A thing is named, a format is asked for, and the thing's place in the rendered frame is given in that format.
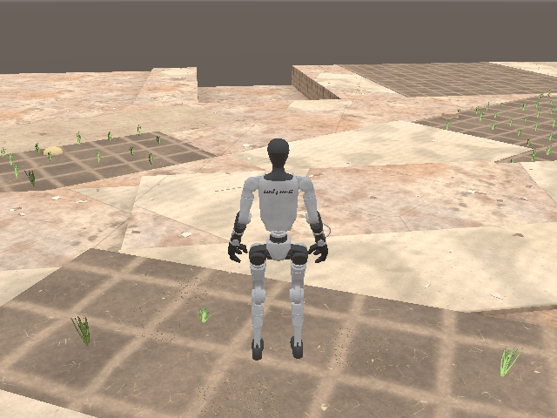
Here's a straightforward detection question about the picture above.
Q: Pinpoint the left robot hand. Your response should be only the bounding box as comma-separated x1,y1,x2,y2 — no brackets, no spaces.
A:
228,242,248,263

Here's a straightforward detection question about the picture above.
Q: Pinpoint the robot left upper arm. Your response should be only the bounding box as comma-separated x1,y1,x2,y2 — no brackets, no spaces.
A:
238,176,260,225

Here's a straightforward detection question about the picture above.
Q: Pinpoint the right robot shin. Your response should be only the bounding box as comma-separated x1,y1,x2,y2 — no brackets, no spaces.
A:
292,288,304,347

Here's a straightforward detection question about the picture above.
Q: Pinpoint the robot left forearm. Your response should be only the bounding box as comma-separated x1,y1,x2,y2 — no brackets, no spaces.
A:
230,211,246,246

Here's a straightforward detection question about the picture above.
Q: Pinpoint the robot right upper arm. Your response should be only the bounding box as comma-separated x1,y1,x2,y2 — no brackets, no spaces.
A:
297,176,319,224

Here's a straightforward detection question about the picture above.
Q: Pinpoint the right robot hand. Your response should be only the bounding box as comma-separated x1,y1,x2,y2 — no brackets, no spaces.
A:
308,244,328,263

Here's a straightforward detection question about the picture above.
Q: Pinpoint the robot right forearm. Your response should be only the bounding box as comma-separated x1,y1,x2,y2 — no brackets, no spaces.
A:
310,211,326,246

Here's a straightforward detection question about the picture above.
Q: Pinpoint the robot left foot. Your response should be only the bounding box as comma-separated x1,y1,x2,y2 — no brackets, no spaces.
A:
252,338,264,361

